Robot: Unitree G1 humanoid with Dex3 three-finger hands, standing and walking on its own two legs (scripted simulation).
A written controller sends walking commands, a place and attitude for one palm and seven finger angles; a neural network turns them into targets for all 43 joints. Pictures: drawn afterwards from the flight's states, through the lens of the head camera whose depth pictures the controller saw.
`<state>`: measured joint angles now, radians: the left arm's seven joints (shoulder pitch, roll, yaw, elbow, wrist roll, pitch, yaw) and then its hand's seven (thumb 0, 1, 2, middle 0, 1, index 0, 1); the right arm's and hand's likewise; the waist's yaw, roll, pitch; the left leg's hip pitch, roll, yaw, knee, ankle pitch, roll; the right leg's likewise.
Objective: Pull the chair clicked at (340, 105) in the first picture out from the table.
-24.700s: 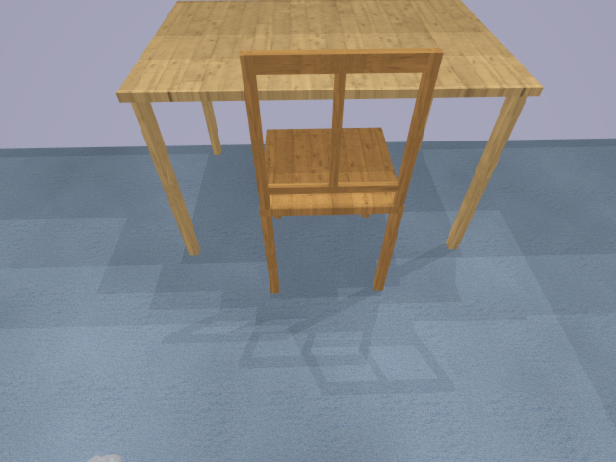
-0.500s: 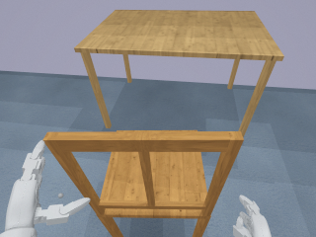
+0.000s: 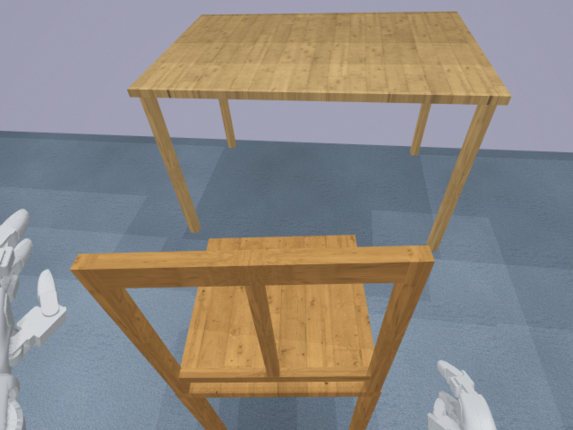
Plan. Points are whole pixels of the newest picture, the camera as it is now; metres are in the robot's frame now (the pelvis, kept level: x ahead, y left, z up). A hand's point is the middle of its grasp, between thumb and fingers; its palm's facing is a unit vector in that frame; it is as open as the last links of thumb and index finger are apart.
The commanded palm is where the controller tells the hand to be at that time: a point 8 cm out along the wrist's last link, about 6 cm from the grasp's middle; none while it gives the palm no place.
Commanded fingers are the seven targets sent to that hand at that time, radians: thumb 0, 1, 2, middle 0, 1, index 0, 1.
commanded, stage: draw the hand back to the body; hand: left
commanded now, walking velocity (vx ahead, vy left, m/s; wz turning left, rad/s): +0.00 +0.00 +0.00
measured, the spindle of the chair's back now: (265, 334) +0.28 +0.08 -0.06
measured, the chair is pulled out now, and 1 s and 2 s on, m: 0.61 0.61 0.61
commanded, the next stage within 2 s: step back with the hand held close in 0.20 s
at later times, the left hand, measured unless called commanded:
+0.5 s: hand (50, 308) +0.19 +0.28 +0.16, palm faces +0.44 -0.77 -0.47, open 7.4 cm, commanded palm +0.13 +0.31 +0.18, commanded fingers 0.00 0.90 0.90 -0.20 -0.30 -0.20 -0.30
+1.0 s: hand (18, 365) +0.13 +0.28 +0.15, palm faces +0.45 -0.76 -0.46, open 7.4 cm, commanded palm +0.07 +0.31 +0.18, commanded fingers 0.00 0.90 0.90 -0.20 -0.30 -0.20 -0.30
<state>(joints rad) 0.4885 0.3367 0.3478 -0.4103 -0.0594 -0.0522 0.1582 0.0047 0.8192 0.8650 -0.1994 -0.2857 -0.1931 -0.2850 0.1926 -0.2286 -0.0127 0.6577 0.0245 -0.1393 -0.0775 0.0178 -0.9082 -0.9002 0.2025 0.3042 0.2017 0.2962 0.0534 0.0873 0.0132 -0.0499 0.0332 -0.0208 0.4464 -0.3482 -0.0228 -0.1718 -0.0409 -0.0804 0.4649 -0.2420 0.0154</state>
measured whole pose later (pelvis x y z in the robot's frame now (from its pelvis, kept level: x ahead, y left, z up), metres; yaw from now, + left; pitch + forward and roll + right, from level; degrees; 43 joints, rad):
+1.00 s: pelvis -0.07 +0.01 -0.01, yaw -1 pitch +1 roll -1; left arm 0.54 0.38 0.41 -0.52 -0.03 -0.13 0.19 0.01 0.89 0.90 -0.21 -0.30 -0.21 -0.30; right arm 0.19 -0.19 -0.01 0.59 0.01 -0.08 -0.09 0.02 -0.91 -0.90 0.20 0.30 0.20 0.30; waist 0.02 0.00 0.03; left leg -0.31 0.02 -0.01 0.61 -0.31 0.00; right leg -0.38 -0.05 -0.06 0.52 -0.14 0.02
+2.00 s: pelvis -0.13 +0.00 -0.01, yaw -1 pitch +5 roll -2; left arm 0.55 0.43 0.48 -0.58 -0.03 -0.25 0.16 0.01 0.89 0.90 -0.21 -0.30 -0.20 -0.30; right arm 0.17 -0.15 -0.01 0.68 -0.03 -0.17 -0.06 0.02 -0.91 -0.90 0.20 0.30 0.20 0.30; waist 0.04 -0.03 0.01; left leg -0.45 0.06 -0.02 0.57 -0.21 -0.02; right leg -0.23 -0.01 -0.02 0.54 -0.34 0.00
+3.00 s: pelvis -0.33 -0.05 +0.00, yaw +2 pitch -2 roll -1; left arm 0.53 0.38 0.41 -0.42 -0.02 -0.20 0.15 0.01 0.88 0.90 -0.21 -0.30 -0.21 -0.30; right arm 0.28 -0.18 0.00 0.70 0.01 -0.11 -0.05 0.02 -0.91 -0.90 0.20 0.30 0.20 0.30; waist 0.01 0.03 -0.04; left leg -0.27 0.02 0.00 0.61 -0.38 0.04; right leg -0.21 0.02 -0.10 0.48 -0.24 -0.03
